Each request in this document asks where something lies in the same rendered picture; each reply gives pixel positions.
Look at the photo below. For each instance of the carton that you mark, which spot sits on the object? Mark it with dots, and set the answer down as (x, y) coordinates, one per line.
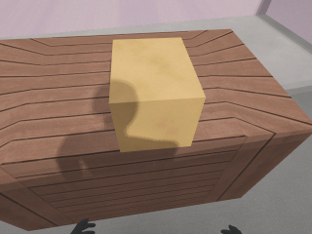
(155, 96)

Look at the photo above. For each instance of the right robot hand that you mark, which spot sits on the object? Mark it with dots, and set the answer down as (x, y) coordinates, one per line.
(233, 230)

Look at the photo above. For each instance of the left robot hand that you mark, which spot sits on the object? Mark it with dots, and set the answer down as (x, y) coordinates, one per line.
(82, 225)

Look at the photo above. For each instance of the pedestal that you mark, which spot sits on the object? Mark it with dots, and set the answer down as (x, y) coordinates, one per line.
(60, 160)

